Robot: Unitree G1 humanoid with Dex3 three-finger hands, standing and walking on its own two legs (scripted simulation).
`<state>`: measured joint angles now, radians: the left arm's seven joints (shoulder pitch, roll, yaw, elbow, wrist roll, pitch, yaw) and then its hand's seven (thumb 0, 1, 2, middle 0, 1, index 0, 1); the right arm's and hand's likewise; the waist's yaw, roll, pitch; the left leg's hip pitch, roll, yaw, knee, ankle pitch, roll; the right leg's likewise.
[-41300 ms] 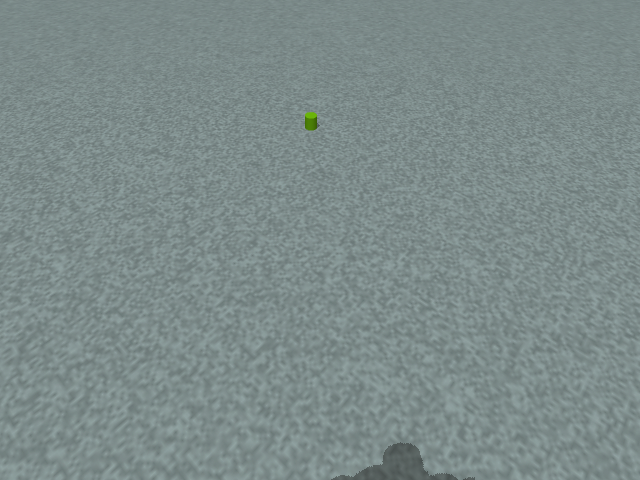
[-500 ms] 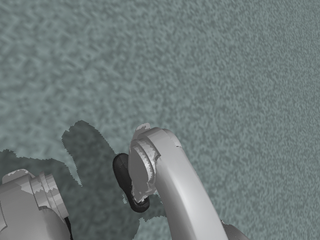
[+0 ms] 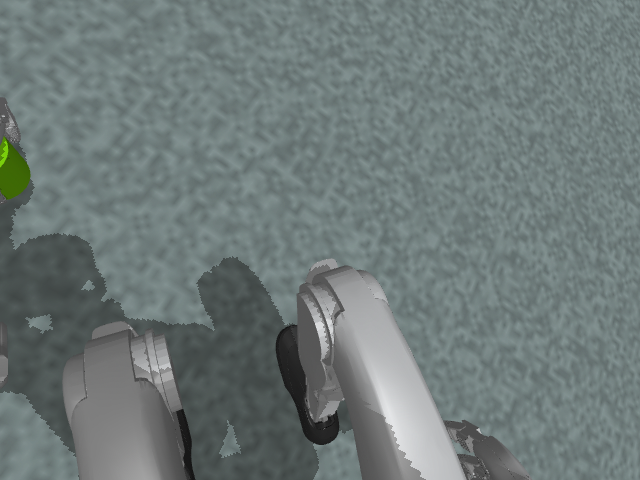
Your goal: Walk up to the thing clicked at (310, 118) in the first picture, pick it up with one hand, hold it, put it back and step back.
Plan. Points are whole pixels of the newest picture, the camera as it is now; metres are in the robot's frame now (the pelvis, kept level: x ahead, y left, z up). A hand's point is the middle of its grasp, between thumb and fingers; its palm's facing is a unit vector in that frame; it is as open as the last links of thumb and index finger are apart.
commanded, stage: lift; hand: left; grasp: from above
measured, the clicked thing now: out of the picture +0.53 +0.27 -0.19
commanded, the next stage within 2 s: hold in 1.78 s
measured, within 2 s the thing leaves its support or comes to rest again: neither
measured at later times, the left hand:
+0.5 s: hand out of the picture +0.47 +0.29 -0.08, palm faces -0.47 -0.09 -0.88, open 9.5 cm
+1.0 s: hand out of the picture +0.39 +0.28 +0.11, palm faces -0.43 -0.12 -0.89, open 9.5 cm
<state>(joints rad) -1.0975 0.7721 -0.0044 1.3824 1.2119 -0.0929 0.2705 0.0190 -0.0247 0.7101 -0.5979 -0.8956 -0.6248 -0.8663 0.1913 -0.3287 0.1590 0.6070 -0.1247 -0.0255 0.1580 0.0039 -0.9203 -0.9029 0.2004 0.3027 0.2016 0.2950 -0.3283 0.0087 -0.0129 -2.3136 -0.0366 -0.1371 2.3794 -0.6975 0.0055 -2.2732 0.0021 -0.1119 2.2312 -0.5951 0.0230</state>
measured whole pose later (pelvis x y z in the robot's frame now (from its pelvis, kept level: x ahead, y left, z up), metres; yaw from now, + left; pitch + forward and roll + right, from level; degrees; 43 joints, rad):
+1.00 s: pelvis +0.01 +0.01 +0.20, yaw +6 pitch +30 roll -4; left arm -0.56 0.50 -0.11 0.81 0.99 0.00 0.06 0.02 0.03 0.65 -0.57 -0.89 -0.61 -0.86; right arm 0.17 -0.24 0.00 0.65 0.03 0.09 -0.01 0.01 -0.92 -0.90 0.20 0.30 0.20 0.30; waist -0.11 0.06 -0.20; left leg -1.63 -0.02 -0.04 1.74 -0.63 0.02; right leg -1.63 0.00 -0.02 1.66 -0.55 0.03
